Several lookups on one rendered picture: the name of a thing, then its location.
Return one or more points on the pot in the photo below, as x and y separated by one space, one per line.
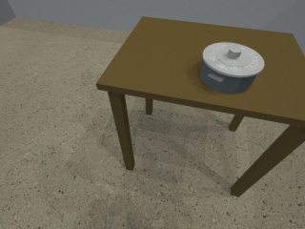
224 83

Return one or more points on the knob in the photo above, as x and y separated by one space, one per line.
234 52

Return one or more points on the table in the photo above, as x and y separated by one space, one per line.
161 60

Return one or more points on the lid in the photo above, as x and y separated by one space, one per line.
248 64

